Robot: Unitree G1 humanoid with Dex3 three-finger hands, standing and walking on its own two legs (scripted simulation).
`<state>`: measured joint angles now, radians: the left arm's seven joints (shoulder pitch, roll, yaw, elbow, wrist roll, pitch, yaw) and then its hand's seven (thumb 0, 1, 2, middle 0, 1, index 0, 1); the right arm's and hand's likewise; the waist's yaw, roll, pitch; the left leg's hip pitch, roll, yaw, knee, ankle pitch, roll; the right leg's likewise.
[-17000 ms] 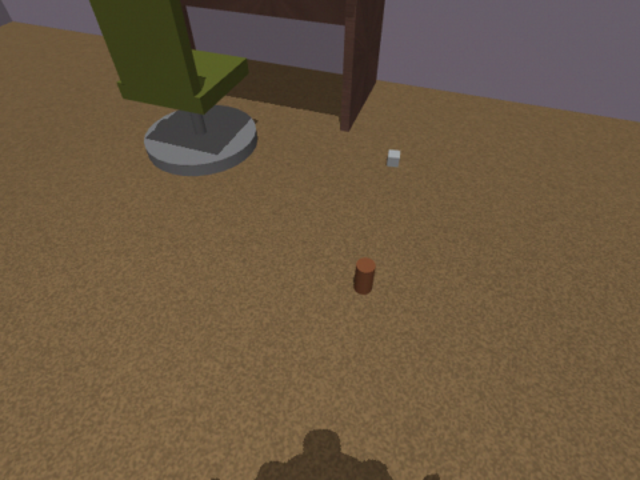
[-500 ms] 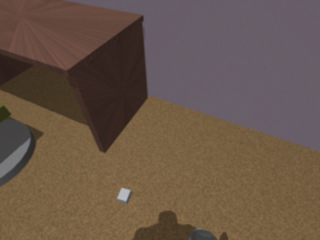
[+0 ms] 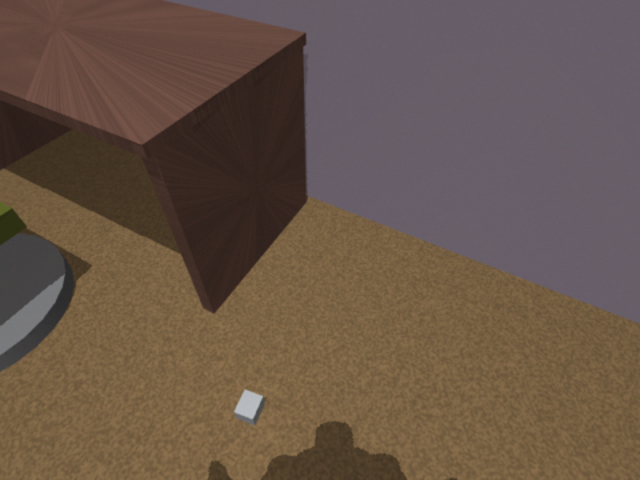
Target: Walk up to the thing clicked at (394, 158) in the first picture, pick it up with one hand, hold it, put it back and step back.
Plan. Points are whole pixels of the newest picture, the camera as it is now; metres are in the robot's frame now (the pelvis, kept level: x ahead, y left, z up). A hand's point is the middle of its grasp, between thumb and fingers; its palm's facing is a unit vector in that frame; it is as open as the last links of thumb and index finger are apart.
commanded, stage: walk up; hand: left
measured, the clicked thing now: (249, 407) +0.45 +0.22 -0.73
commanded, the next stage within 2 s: stand in 1.34 s
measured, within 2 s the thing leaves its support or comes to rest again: neither
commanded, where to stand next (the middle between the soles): +0.07 +0.00 m, yaw -2 degrees
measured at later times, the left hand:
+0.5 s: hand out of the picture +0.09 +0.27 -0.13, palm faces +0.00 -0.93 -0.36, open 7.4 cm
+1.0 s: hand out of the picture +0.13 +0.24 -0.13, palm faces -0.04 -0.94 -0.32, open 7.4 cm
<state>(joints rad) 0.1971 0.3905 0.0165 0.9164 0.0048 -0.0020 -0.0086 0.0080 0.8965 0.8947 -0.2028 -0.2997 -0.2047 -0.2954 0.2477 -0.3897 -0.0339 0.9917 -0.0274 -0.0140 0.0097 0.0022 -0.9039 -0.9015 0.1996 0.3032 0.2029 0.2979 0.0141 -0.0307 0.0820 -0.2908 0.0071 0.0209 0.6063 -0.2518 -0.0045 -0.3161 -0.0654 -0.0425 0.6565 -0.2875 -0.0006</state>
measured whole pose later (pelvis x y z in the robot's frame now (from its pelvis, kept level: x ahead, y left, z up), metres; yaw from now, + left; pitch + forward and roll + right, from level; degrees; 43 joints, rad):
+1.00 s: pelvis +0.04 +0.00 +0.02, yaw -1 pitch -2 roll +0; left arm 0.06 0.34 0.01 1.16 0.01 0.00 -0.01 0.01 0.90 0.89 -0.20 -0.30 -0.20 -0.30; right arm 0.10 -0.36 0.00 1.17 -0.01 -0.01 0.01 0.00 -0.90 -0.90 0.20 0.30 0.20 0.30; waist -0.02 0.00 0.06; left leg -0.12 0.03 0.03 0.32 -0.17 -0.02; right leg -0.12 -0.02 -0.02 0.32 -0.16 0.01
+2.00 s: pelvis +0.04 +0.00 +0.03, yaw -1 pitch -2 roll +0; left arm 0.11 0.35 -0.01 1.13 0.01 -0.01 0.00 0.01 0.90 0.89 -0.20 -0.30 -0.20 -0.29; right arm 0.10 -0.35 0.00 1.15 -0.01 -0.01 0.01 0.00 -0.90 -0.90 0.20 0.30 0.20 0.30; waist -0.01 0.00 0.05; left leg -0.11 0.03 0.03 0.31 -0.17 -0.02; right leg -0.12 -0.02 -0.02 0.32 -0.17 0.02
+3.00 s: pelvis +0.05 +0.00 +0.03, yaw -1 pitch -2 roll +0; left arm 0.11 0.35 -0.01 1.12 0.01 -0.01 0.00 0.01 0.90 0.89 -0.20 -0.30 -0.20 -0.30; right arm 0.11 -0.35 0.00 1.14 -0.01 -0.01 0.01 0.00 -0.90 -0.90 0.20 0.30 0.20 0.30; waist 0.00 0.00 0.05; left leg -0.09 0.03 0.03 0.31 -0.18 -0.02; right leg -0.10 -0.02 -0.02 0.31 -0.18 0.01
